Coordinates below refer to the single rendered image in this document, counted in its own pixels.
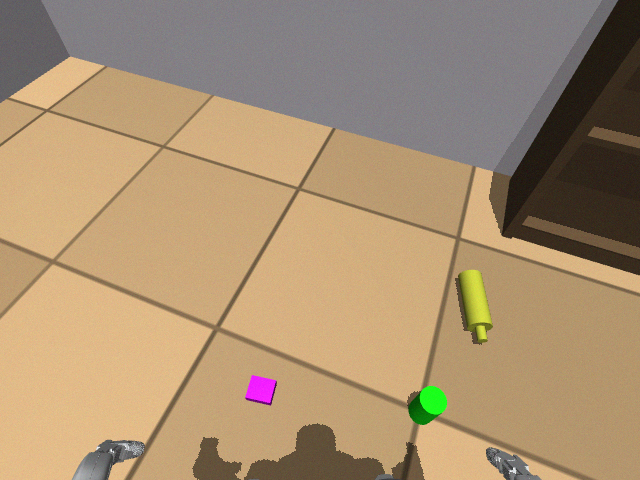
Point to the left robot hand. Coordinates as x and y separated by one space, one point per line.
97 465

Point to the bookshelf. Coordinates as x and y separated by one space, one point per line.
577 189

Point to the right robot hand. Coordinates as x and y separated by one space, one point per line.
512 467

